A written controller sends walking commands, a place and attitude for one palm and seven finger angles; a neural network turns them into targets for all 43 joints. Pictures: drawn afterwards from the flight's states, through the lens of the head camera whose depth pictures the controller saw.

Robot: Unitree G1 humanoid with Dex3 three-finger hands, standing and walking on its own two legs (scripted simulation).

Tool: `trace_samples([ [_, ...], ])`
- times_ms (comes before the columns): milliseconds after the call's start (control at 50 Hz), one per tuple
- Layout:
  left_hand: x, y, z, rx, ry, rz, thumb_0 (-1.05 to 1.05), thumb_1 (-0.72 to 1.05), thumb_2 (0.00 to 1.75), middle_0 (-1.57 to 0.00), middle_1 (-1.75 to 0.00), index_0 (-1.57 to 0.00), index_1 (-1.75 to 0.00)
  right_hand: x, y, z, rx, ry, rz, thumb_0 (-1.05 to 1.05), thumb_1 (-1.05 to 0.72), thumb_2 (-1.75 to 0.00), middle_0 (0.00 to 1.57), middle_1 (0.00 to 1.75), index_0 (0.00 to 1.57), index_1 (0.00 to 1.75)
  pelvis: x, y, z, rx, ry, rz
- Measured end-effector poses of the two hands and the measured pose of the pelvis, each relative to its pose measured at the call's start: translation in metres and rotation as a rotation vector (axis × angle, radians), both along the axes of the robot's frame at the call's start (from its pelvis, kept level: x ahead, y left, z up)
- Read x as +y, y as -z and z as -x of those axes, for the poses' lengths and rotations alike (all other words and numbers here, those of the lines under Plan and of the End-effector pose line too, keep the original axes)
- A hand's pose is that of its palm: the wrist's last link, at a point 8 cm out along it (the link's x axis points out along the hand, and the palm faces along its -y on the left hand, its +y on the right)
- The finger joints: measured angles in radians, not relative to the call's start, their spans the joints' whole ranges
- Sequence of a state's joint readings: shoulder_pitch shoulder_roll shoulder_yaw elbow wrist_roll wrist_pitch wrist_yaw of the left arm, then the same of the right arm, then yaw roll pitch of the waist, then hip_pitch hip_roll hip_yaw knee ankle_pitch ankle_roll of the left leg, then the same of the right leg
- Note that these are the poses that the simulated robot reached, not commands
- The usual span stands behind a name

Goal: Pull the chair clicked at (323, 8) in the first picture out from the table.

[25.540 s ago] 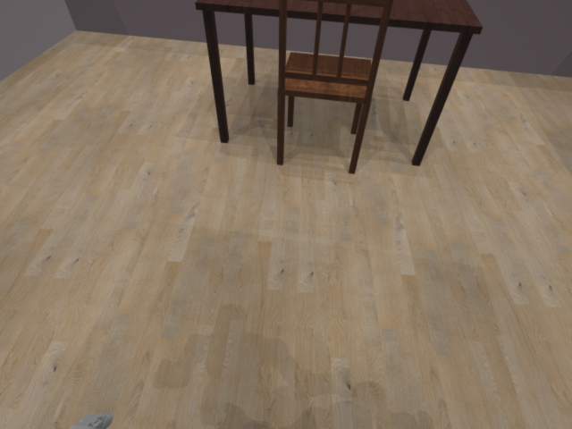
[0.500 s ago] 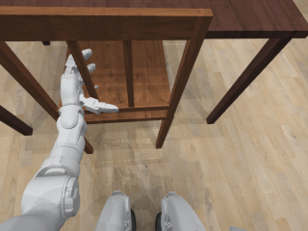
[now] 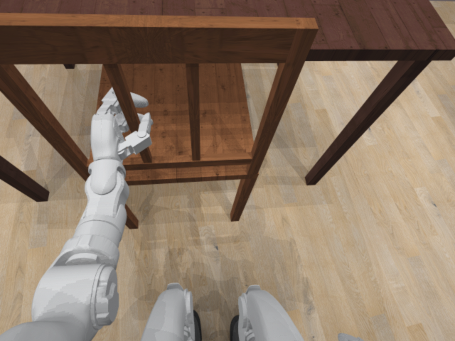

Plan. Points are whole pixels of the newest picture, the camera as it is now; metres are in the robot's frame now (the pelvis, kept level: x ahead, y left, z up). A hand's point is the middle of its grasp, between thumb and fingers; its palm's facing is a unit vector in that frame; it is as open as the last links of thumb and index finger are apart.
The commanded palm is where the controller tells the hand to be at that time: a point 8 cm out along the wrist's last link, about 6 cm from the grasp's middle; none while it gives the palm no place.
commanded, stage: hook a spindle and tug to test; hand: left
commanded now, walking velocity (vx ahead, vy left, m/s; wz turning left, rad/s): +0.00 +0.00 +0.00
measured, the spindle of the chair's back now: (133, 122) +0.49 +0.15 +0.02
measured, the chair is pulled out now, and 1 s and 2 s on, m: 0.00 0.03 0.16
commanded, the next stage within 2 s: step backward, pulling the chair out in 0.62 s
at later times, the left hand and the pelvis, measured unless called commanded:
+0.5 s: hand (148, 141) +0.45 +0.12 +0.03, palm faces +0.06 -1.00 -0.01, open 5.0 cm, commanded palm +0.41 +0.16 +0.03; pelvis +0.01 +0.00 +0.01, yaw -1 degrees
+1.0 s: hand (148, 146) +0.43 +0.12 +0.05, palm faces +0.02 -0.99 -0.11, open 5.0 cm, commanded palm +0.41 +0.17 +0.04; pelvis +0.04 +0.00 +0.10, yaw +1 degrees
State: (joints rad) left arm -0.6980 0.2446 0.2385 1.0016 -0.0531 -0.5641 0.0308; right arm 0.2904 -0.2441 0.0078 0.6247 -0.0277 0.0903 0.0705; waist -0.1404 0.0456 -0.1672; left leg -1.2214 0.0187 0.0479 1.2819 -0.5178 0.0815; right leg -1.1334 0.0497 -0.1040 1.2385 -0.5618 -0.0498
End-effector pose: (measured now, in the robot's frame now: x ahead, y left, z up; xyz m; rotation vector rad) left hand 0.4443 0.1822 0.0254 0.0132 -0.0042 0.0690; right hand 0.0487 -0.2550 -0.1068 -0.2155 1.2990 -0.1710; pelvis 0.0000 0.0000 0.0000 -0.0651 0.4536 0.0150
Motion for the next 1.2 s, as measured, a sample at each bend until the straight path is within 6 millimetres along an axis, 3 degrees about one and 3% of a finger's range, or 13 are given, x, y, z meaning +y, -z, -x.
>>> trace_samples([
  [120,-0.007,0.0,0.002,-0.004,0.02,0.009,0.02,0.77,0.84,-0.5,-1.45,-0.5,-1.45,0.001,-0.001,-0.001,-0.008,0.005,0.0,0.0,-0.91,-0.9,0.2,0.3,0.2,0.3,0.002,0.0,0.0,0.0,0.003,0.001],
  [400,-0.008,-0.001,0.01,0.008,0.004,0.002,0.02,0.79,0.81,-0.46,-1.45,-0.45,-1.45,0.006,-0.005,-0.01,-0.025,0.023,-0.03,0.0,-0.91,-0.9,0.2,0.3,0.2,0.3,0.003,-0.006,-0.009,-0.004,0.018,-0.007],
  [740,-0.012,-0.002,0.034,0.011,0.008,-0.004,0.02,0.78,0.8,-0.46,-1.45,-0.44,-1.45,0.0,-0.009,-0.057,-0.1,-0.034,-0.032,0.0,-0.91,-0.9,0.2,0.3,0.2,0.3,-0.005,-0.012,-0.021,-0.017,0.004,-0.017],
  [780,-0.011,-0.007,0.033,0.067,0.011,-0.053,0.02,0.76,0.8,-0.46,-1.45,-0.44,-1.45,0.001,-0.015,-0.061,-0.096,0.003,-0.03,0.0,-0.91,-0.9,0.2,0.3,0.2,0.3,-0.006,-0.02,-0.02,-0.063,0.0,-0.023],
  [860,-0.012,-0.024,0.032,0.28,0.013,-0.127,0.03,0.77,0.81,-0.42,-1.34,-0.44,-1.45,0.009,-0.048,-0.064,-0.093,0.054,-0.028,0.0,-0.91,-0.9,0.2,0.3,0.2,0.3,-0.004,-0.056,-0.026,-0.136,-0.004,-0.033],
  [980,-0.014,-0.035,0.035,0.459,0.003,-0.066,0.04,0.78,0.81,-0.31,-1.16,-0.47,-1.45,0.009,-0.09,-0.059,-0.068,0.072,0.02,0.0,-0.91,-0.9,0.2,0.3,0.2,0.3,0.001,-0.096,-0.038,-0.194,0.001,-0.033],
  [1080,-0.014,-0.037,0.036,0.498,0.064,-0.094,0.05,0.77,0.8,-0.31,-1.16,-0.49,-1.45,-0.004,-0.105,-0.047,-0.059,0.092,0.092,0.0,-0.9,-0.9,0.2,0.3,0.2,0.3,0.006,-0.106,-0.038,-0.228,0.003,-0.032],
  [1200,-0.015,-0.037,0.043,0.498,0.07,-0.103,0.05,0.77,0.81,-0.31,-1.16,-0.49,-1.45,-0.01,-0.101,-0.029,-0.053,0.106,0.095,0.0,-0.9,-0.9,0.2,0.3,0.2,0.3,0.007,-0.107,-0.031,-0.269,0.026,-0.056],
])
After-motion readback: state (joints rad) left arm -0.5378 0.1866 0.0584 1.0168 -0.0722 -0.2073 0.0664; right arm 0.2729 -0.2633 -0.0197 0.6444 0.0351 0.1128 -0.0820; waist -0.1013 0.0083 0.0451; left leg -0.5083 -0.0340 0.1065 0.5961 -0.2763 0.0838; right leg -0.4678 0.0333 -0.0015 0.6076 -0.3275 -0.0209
